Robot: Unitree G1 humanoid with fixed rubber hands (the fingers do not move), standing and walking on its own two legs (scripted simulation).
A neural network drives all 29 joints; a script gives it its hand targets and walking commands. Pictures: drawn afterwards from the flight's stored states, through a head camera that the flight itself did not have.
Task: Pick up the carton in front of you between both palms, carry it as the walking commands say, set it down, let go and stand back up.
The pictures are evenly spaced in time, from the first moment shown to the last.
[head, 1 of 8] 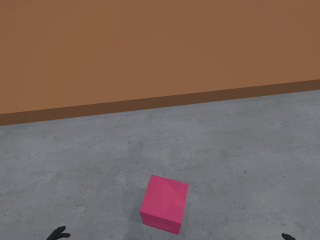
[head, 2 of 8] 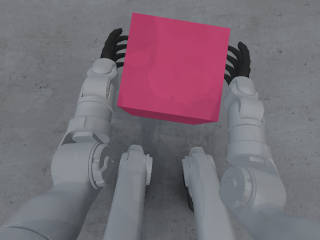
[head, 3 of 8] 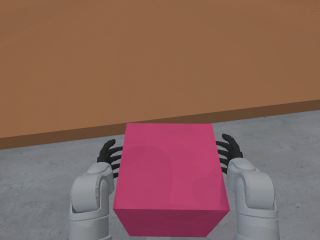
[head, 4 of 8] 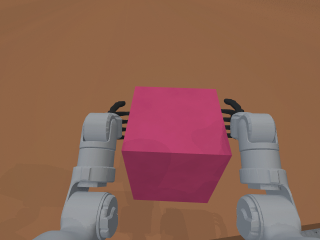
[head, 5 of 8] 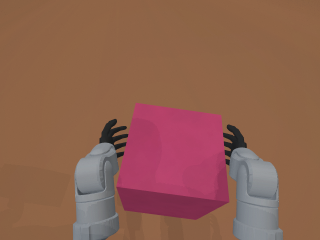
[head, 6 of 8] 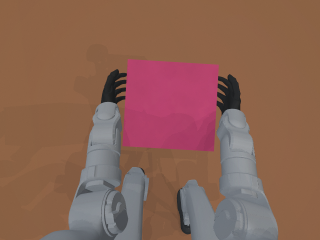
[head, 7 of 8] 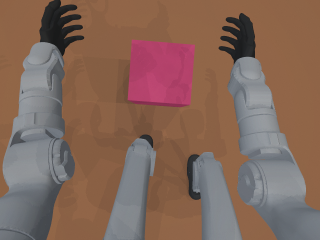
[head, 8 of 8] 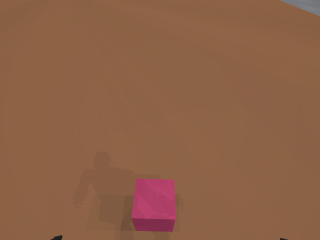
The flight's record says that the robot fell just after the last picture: no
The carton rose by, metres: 0.90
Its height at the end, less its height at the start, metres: +0.13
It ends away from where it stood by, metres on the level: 2.51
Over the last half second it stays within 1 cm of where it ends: yes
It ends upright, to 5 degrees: yes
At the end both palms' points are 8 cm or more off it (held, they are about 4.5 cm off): yes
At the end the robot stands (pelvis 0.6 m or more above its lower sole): yes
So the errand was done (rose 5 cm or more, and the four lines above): yes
